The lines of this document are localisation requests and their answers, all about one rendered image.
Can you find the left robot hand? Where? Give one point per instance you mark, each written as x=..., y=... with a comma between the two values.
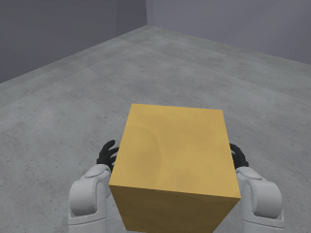
x=105, y=155

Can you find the robot right forearm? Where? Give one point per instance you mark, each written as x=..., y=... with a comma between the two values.
x=262, y=208

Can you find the right robot hand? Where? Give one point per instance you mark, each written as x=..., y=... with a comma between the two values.
x=239, y=159

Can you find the robot left forearm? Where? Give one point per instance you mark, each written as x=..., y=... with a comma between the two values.
x=87, y=201

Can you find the carton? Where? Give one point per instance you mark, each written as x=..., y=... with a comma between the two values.
x=174, y=171

